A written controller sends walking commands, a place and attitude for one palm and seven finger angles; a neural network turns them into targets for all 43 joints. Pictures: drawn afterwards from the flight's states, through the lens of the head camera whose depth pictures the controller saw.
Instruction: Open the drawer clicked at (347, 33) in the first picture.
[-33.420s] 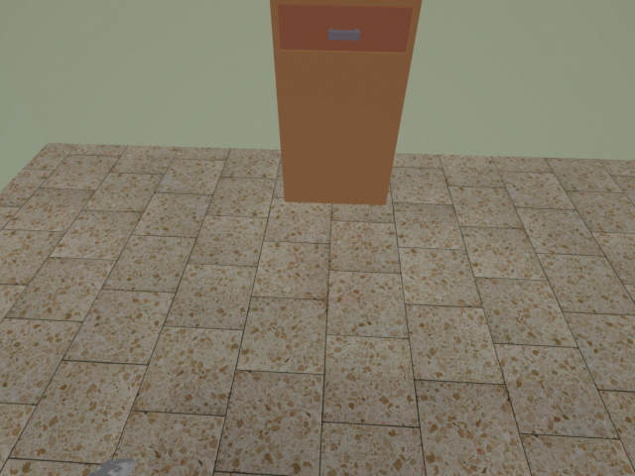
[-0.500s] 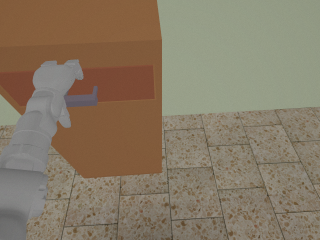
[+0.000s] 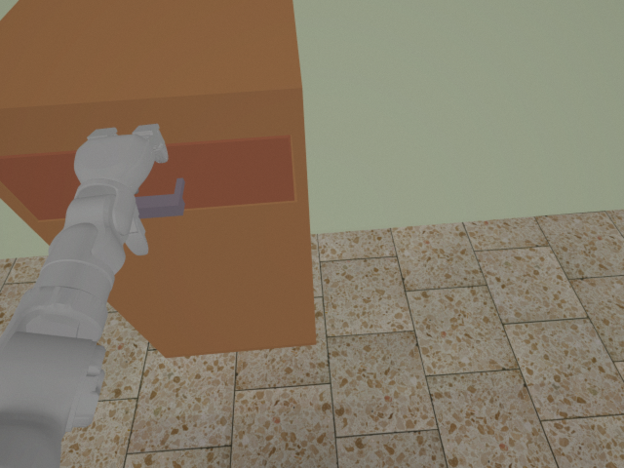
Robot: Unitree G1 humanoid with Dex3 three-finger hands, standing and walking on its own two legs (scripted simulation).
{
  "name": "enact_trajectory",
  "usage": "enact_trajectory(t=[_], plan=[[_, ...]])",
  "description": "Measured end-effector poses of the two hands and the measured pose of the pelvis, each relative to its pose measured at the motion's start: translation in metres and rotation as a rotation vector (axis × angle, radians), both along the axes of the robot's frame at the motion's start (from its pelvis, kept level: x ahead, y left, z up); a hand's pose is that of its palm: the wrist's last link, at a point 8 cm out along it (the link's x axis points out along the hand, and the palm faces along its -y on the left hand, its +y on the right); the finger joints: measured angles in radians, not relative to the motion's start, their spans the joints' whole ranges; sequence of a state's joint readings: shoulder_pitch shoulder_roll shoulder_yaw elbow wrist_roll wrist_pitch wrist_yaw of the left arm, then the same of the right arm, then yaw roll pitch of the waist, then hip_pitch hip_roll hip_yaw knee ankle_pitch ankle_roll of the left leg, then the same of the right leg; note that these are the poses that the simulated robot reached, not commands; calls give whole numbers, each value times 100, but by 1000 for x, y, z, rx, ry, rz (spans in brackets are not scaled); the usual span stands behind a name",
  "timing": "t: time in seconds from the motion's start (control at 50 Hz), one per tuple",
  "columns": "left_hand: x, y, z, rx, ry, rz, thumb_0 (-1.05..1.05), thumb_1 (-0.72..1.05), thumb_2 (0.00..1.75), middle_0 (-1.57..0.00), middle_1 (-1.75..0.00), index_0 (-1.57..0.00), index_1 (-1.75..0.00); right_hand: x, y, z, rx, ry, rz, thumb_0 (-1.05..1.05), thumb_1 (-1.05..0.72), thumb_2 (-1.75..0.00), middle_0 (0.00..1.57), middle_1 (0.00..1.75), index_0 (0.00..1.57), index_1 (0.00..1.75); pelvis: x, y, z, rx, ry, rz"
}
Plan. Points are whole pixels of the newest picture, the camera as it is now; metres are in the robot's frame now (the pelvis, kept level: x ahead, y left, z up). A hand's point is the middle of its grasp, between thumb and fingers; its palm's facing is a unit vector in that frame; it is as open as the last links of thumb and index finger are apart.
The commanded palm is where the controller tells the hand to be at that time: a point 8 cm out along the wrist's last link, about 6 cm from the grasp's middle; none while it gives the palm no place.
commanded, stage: re-aim the fingers above the handle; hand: left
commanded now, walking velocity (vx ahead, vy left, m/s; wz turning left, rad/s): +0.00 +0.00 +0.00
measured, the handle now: (149, 196) +0.51 +0.25 +0.04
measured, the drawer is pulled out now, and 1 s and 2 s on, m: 0.00 0.00 0.00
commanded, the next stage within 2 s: lower the fingers behind the handle in 0.54 s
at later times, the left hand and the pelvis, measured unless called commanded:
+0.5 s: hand (132, 196) +0.46 +0.24 +0.09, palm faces -0.01 -0.03 -1.00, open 13.8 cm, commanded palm +0.44 +0.25 +0.15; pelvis +0.01 +0.00 +0.00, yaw +0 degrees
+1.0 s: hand (145, 209) +0.45 +0.23 +0.07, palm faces -0.03 -0.04 -1.00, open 13.8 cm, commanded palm +0.44 +0.24 +0.13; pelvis +0.00 +0.01 -0.01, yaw +0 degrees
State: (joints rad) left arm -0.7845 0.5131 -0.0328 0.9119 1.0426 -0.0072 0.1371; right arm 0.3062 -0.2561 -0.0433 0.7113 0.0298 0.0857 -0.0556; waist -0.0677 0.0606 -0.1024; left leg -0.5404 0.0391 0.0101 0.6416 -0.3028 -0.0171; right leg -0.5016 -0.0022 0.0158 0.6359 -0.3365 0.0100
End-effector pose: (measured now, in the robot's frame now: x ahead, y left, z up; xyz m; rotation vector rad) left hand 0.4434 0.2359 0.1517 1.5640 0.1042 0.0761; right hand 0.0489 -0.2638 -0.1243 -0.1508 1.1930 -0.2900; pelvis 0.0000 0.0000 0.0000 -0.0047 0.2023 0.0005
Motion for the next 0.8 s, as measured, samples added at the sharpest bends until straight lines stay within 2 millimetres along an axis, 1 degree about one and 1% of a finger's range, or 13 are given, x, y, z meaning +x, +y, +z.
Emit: enact_trajectory(t=[0.18, 0.3, 0.48, 0.7, 0.8], plan=[[1, 5, -3, 0, 32, -5, 0, -49, 30, -32, -120, -33, -122, 6, -12, 5, -34, 2, 11, 1, -90, -90, 20, 30, 20, 30, 3, -3, 0, -1, 2, 7], [1, 8, -4, -3, 21, -28, 0, -49, 30, -32, -120, -34, -122, 9, -15, 6, -47, 6, 16, 1, -90, -90, 20, 30, 20, 30, 4, -3, -1, -3, 9, 10], [-3, 7, -7, -26, -3, -36, 0, -49, 30, -32, -120, -33, -121, 13, -5, 4, -20, -5, 9, 1, -90, -90, 20, 30, 20, 30, 6, 2, -1, -5, 6, 1], [-10, 17, -2, -5, -6, -2, 0, -49, 30, -32, -120, -32, -120, 16, 9, 2, 4, -20, 25, 1, -90, -90, 20, 30, 20, 30, 2, 7, 0, -6, -6, 6], [-9, 18, -12, -4, 48, 1, 0, -49, 30, -32, -120, -32, -120, 15, 9, 3, -5, -17, 31, 1, -90, -90, 21, 30, 20, 30, 0, 8, -1, -5, -4, 10]])
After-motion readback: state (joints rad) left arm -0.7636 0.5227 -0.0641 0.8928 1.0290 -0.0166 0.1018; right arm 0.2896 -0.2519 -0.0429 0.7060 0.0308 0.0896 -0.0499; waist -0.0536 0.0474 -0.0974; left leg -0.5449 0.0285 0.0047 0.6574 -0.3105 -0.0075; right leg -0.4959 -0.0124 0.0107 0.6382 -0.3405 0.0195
